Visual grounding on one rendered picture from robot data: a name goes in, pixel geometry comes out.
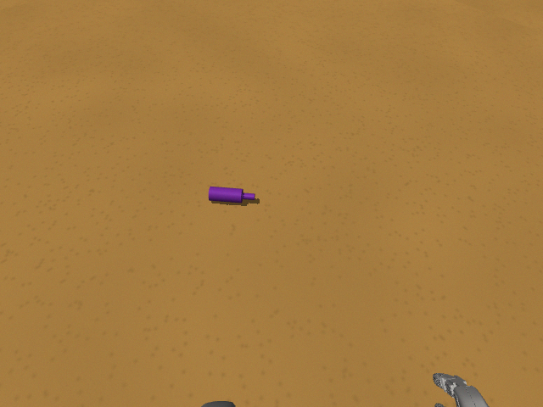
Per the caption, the bottle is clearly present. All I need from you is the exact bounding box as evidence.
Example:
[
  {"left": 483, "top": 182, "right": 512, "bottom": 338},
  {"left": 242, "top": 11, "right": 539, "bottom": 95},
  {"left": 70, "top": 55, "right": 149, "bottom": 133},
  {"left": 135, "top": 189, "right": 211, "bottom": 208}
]
[{"left": 209, "top": 187, "right": 255, "bottom": 203}]

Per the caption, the right robot hand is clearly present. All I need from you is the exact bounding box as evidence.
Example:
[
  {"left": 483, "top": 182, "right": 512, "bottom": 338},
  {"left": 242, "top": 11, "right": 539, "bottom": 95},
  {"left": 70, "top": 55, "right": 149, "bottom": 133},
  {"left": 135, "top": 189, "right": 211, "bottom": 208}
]
[{"left": 433, "top": 373, "right": 489, "bottom": 407}]

